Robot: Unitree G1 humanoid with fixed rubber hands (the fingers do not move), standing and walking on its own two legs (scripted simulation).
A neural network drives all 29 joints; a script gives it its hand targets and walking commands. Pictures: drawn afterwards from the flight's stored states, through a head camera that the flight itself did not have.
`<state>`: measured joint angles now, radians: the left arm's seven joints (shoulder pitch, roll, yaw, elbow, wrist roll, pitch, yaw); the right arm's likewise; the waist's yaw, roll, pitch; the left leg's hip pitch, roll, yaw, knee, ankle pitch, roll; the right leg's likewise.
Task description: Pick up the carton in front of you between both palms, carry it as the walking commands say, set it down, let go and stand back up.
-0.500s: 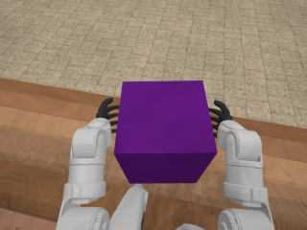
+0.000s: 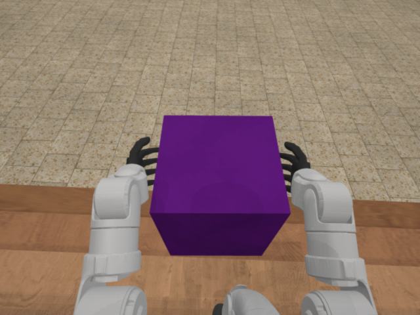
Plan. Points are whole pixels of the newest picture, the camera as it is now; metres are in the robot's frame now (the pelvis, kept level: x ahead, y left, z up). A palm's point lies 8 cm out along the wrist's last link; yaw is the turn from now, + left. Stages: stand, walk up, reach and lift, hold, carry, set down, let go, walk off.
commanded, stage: carry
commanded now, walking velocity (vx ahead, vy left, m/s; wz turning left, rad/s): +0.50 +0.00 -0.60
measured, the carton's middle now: (217, 191) +0.35 -0.01 +0.01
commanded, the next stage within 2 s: none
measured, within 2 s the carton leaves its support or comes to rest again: neither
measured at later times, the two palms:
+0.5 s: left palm (191, 94) +0.79 +0.07 -0.08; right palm (274, 121) +0.69 -0.21 -0.10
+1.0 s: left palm (225, 90) +1.16 -0.09 -0.33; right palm (280, 110) +1.02 -0.36 -0.34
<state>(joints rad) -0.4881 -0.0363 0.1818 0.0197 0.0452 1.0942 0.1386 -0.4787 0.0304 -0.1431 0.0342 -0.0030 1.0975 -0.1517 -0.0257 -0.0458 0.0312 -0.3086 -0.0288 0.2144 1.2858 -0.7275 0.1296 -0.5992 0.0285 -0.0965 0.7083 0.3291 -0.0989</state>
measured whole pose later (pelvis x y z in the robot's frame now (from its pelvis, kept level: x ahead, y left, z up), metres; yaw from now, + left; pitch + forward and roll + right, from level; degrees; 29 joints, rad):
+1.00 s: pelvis +0.79 -0.08 -0.38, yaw -32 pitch +3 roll -2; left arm -0.52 -0.01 0.11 0.19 -0.05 1.03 0.20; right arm -0.42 0.08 -0.24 0.06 -0.09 1.06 -0.11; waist 0.15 0.01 0.05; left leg -0.66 0.02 -0.14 0.82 0.07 -0.02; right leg -0.51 0.16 0.04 1.16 -0.69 -0.10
